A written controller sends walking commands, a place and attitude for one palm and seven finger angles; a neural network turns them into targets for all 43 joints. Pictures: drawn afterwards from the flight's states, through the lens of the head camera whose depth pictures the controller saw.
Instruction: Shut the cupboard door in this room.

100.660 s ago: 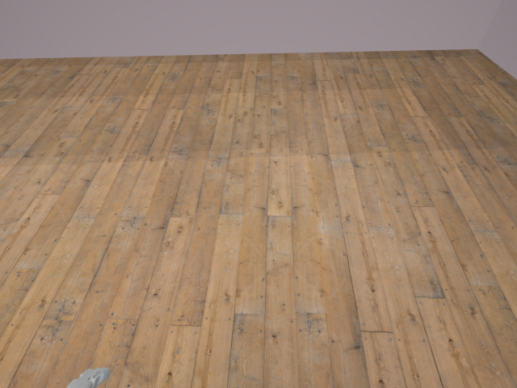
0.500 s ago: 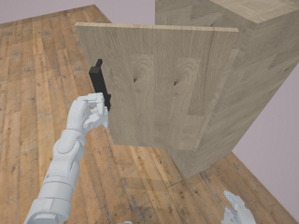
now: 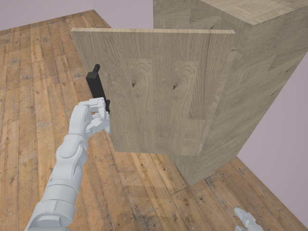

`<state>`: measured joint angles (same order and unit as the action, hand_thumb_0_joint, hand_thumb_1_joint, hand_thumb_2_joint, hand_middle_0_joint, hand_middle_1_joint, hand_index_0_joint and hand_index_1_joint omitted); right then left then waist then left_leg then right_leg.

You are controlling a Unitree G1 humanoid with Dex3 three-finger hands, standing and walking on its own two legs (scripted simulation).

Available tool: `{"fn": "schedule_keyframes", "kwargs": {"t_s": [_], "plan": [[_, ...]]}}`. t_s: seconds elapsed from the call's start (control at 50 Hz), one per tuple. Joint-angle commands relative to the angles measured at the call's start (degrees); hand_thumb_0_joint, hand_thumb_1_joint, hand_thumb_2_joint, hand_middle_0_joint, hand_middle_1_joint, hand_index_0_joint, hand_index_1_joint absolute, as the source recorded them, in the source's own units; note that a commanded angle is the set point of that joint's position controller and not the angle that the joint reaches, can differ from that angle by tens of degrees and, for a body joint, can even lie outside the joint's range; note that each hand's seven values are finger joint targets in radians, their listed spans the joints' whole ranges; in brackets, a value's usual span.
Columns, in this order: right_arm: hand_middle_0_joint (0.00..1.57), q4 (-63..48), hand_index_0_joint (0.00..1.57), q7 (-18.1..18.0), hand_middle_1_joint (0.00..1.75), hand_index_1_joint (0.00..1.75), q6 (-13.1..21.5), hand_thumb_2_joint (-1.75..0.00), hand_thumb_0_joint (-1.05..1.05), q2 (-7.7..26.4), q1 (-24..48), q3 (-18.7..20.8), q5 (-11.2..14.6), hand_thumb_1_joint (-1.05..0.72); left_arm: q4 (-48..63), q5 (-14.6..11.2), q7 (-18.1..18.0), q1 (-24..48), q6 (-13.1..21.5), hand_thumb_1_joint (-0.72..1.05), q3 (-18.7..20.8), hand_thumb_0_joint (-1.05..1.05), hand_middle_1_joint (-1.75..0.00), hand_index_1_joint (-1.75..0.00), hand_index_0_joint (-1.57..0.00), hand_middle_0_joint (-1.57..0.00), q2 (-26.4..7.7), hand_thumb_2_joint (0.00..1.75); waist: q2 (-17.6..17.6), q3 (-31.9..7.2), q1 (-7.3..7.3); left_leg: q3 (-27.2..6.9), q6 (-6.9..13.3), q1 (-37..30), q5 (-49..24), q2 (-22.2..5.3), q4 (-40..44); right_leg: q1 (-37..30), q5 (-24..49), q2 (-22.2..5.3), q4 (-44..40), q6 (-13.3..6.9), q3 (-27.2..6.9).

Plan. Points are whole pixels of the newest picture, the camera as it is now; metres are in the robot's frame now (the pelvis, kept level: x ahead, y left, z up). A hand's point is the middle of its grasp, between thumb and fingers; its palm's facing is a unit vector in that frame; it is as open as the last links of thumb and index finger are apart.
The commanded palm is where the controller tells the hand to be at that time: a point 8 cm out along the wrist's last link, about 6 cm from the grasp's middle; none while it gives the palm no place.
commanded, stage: push the door shut along its arc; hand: left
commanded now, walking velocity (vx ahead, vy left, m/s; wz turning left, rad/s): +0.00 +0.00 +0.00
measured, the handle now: (101, 91) +0.48 +0.18 +0.10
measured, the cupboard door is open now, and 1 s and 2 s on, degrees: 55 42 29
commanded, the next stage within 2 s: pull the fist back off the door in 1.98 s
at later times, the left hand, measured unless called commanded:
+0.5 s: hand (111, 104) +0.42 +0.13 +0.10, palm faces -0.16 -0.99 -0.03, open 3.1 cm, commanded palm +0.41 +0.19 +0.10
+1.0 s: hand (124, 90) +0.48 +0.11 +0.10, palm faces -0.28 -0.96 -0.01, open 3.1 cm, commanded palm +0.48 +0.16 +0.10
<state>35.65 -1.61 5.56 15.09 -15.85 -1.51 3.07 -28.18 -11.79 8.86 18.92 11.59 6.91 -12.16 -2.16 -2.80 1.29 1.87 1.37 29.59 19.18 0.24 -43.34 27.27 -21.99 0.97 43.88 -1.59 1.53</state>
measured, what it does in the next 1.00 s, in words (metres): stands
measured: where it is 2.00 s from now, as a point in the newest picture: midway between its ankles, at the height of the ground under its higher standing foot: outside the picture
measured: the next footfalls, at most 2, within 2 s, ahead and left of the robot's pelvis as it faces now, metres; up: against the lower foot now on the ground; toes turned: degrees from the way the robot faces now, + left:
none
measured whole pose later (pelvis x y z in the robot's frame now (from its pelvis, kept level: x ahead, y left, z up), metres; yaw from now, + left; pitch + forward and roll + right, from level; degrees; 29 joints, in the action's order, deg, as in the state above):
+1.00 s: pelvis -0.01 +0.01 -0.02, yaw -1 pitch +14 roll -1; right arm 39.0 -1.5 3.8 16.6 -21.2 -1.5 2.3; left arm -67.0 -9.5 20.2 54.6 16.8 12.1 -22.0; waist -2.2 -3.8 8.6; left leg 1.7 1.8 43.9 20.6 -0.5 -50.3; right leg 40.9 -22.7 1.6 49.5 -1.3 1.8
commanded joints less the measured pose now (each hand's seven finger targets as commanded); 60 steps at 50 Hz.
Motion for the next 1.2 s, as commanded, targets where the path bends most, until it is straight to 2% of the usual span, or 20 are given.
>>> {"fn": "schedule_keyframes", "kwargs": {"t_s": [0.0,0.02,0.1,0.12,0.16,0.18,0.22,0.24,0.34,0.4,0.48,0.56,0.62,0.72,0.78,0.82,0.9,0.96,1.12,1.18], "plan": [[0.20,-7.50,0.20,-0.57,0.30,0.30,2.95,-0.90,0.00,6.96,2.75,2.74,0.38,-0.90,13.54,-1.19,-0.10,22.73,5.28,0.90,3.33,0.00,-1.50,-1.50,-1.30,-1.30,-9.45,0.90,1.62,-16.69,0.21,-2.11,0.50,-10.91,-9.05,-0.06,5.25,-4.20,16.18,-0.08,-6.96,0.61,-1.22],[0.20,-7.40,0.20,-0.63,0.30,0.30,2.71,-0.90,0.00,7.22,2.41,2.71,0.29,-0.90,11.39,-1.15,0.06,20.86,4.87,0.90,4.37,0.00,-1.50,-1.50,-1.30,-1.30,-10.46,0.90,2.46,-16.12,-0.32,-2.16,0.52,-10.01,-8.60,0.02,5.40,-4.79,15.57,-0.09,-7.15,0.57,-1.24],[0.20,-7.59,0.20,-0.69,0.30,0.30,2.00,-0.90,0.00,7.38,2.97,2.36,0.69,-0.90,5.09,-1.38,1.65,21.10,3.04,0.90,3.91,0.00,-1.50,-1.50,-1.30,-1.30,-10.37,0.90,5.89,-11.46,0.44,-1.70,0.75,-5.94,-4.03,0.38,5.84,-3.72,10.52,-0.81,-9.36,1.16,-2.61],[0.20,-7.38,0.20,-0.91,0.30,0.30,1.67,-0.90,0.00,7.85,2.71,2.32,0.67,-0.90,3.42,-1.30,2.04,22.37,2.78,0.90,5.40,0.00,-1.50,-1.50,-1.30,-1.30,-12.72,0.90,5.95,-10.72,0.52,-1.77,0.80,-5.25,-3.42,0.42,5.71,-3.67,9.50,-0.96,-9.74,1.17,-2.98],[0.20,-7.32,0.20,-1.13,0.30,0.30,1.51,-0.90,0.00,7.56,3.08,2.16,0.89,-0.90,3.71,-1.10,3.12,30.37,3.38,0.90,2.48,0.00,-1.50,-1.50,-1.30,-1.30,-11.15,0.90,4.20,-10.89,2.08,-2.13,0.84,-6.18,-2.30,0.36,5.64,-1.64,8.10,-0.87,-9.46,1.06,-2.69],[0.20,-7.29,0.20,-1.24,0.30,0.30,1.74,-0.90,0.00,7.55,3.12,2.14,0.82,-0.90,4.73,-1.16,3.54,33.65,4.08,0.90,1.49,0.00,-1.50,-1.50,-1.30,-1.30,-10.63,0.90,1.75,-12.44,2.39,-2.37,0.79,-7.12,-2.18,0.42,5.36,-1.20,7.89,-0.81,-9.02,0.86,-2.65],[0.20,-6.49,0.20,-1.74,0.30,0.30,1.76,-0.90,0.00,7.95,2.60,2.18,0.74,-0.90,3.81,-1.47,3.81,38.84,5.52,0.90,3.12,0.00,-1.50,-1.50,-1.30,-1.30,-13.62,0.90,1.97,-13.96,3.11,-2.78,0.86,-7.72,-1.63,0.21,4.62,-0.68,6.80,-0.60,-8.93,0.79,-2.92],[0.20,-6.31,0.20,-1.75,0.30,0.30,1.93,-0.90,0.00,7.67,2.60,1.99,0.77,-0.90,2.63,-1.78,4.28,41.65,6.11,0.90,1.59,0.00,-1.50,-1.50,-1.30,-1.30,-12.05,0.90,1.89,-14.35,3.87,-2.99,0.82,-7.80,-1.05,0.23,4.62,-0.10,6.23,-0.60,-8.68,0.84,-2.76],[0.20,-4.13,0.20,-1.83,0.30,0.30,1.94,-0.90,0.00,8.44,0.07,2.11,0.56,-0.90,-7.58,-1.36,5.48,46.60,7.20,0.90,3.87,0.00,-1.50,-1.50,-1.30,-1.30,-15.12,0.90,1.66,-17.90,4.03,-3.91,0.57,-6.61,-2.20,0.16,3.63,0.69,7.57,-0.40,-6.25,0.60,-2.09],[0.20,-3.71,0.20,-1.26,0.30,0.30,1.73,-0.90,0.00,8.85,-1.86,2.35,0.33,-0.90,-13.60,-0.49,6.00,46.60,6.27,0.90,3.93,0.00,-1.50,-1.50,-1.30,-1.30,-14.45,0.90,0.26,-19.43,3.57,-4.28,0.27,-6.65,-4.16,0.13,3.22,2.28,9.64,-0.21,-4.76,0.28,-1.13],[0.20,-3.30,0.20,-0.72,0.30,0.30,1.71,-0.90,0.00,9.33,-3.98,2.91,0.18,-0.90,-16.49,-0.30,7.13,51.98,6.65,0.90,0.57,0.00,-1.50,-1.50,-1.30,-1.30,-10.78,0.90,1.76,-19.27,5.58,-4.77,0.42,-7.26,-5.61,-0.24,2.14,5.98,10.78,0.32,-3.90,0.33,-0.32],[0.20,-3.21,0.20,-0.76,0.30,0.30,1.44,-0.90,0.00,10.08,-5.62,3.16,-0.08,-0.90,-17.74,-1.07,8.12,54.62,8.10,0.90,5.62,0.00,-1.50,-1.50,-1.30,-1.30,-16.57,0.90,4.73,-22.12,5.14,-4.34,0.74,-5.12,-6.63,-0.17,1.12,3.33,12.40,0.44,-3.24,0.46,-1.06],[0.20,-2.61,0.20,-0.68,0.30,0.30,1.30,-0.90,0.00,10.12,-6.82,3.45,-0.30,-0.90,-17.98,0.18,8.37,56.94,9.25,0.90,5.47,0.00,-1.50,-1.50,-1.30,-1.30,-17.22,0.90,-0.15,-23.84,5.29,-4.53,0.54,-7.24,-8.45,-0.27,0.30,5.99,12.85,0.60,-2.10,0.20,-0.82],[0.20,-2.41,0.20,-0.35,0.30,0.30,0.54,-0.90,0.00,10.56,-9.02,3.56,-0.57,-0.90,-21.83,0.74,8.60,55.43,9.06,0.90,9.40,0.00,-1.50,-1.50,-1.30,-1.30,-21.50,0.90,0.94,-25.33,4.71,-4.29,0.54,-5.58,-11.08,-0.36,-0.26,4.27,15.63,0.93,-1.37,0.20,-0.99],[0.20,-2.11,0.20,-0.25,0.30,0.30,0.27,-0.90,0.00,10.25,-9.31,3.56,-0.44,-0.90,-23.02,1.30,9.29,58.92,8.79,0.90,6.20,0.00,-1.50,-1.50,-1.30,-1.30,-18.51,0.90,0.53,-22.99,6.74,-4.04,0.66,-5.05,-10.09,-0.58,-0.67,7.03,14.99,0.96,-1.88,0.55,-0.99],[0.20,-1.91,0.20,-0.36,0.30,0.30,0.03,-0.90,0.00,10.82,-10.26,3.83,-0.61,-0.90,-23.60,1.23,9.67,60.31,8.97,0.90,7.48,0.00,-1.50,-1.50,-1.30,-1.30,-20.21,0.90,1.50,-23.61,6.85,-4.20,0.80,-4.97,-10.43,-0.52,-1.05,7.06,15.05,1.25,-1.72,0.46,-0.99],[0.20,-1.08,0.20,-0.50,0.30,0.30,-0.09,-0.90,0.00,10.96,-10.77,3.68,-0.55,-0.90,-26.26,1.17,11.03,65.13,8.55,0.90,6.43,0.00,-1.50,-1.50,-1.30,-1.30,-20.13,0.90,1.34,-22.61,9.05,-4.23,1.05,-3.63,-8.05,-0.62,-1.83,9.21,13.12,1.22,-2.19,0.70,-1.40],[0.20,-0.99,0.20,-0.63,0.30,0.30,-0.12,-0.90,0.00,11.35,-11.23,3.62,-0.63,-0.90,-27.09,1.14,12.04,66.17,8.61,0.90,8.01,0.00,-1.50,-1.50,-1.30,-1.30,-22.66,0.90,0.00,-25.53,8.76,-4.61,1.00,-4.19,-9.72,-0.61,-2.78,9.10,14.33,1.16,-1.34,0.50,-1.57],[0.20,0.08,0.20,-0.75,0.30,0.30,-0.14,-0.90,0.00,11.68,-12.79,3.49,-1.14,-0.90,-30.62,2.00,13.51,73.13,7.55,0.90,6.42,0.00,-1.50,-1.50,-1.30,-1.30,-22.39,0.90,-2.45,-27.21,11.30,-5.20,1.34,-3.56,-11.09,-0.66,-5.72,13.73,14.30,1.35,0.41,0.57,-1.42],[0.20,0.25,0.20,-0.63,0.30,0.30,-0.21,-0.90,0.00,12.08,-13.50,3.48,-1.34,-0.90,-32.00,2.41,13.55,74.90,7.06,0.90,8.03,0.00,-1.50,-1.50,-1.30,-1.30,-24.77,0.90,-2.15,-27.87,11.62,-5.91,1.20,-3.10,-10.85,-0.98,-6.24,14.75,13.36,1.45,0.95,0.49,-1.15]]}}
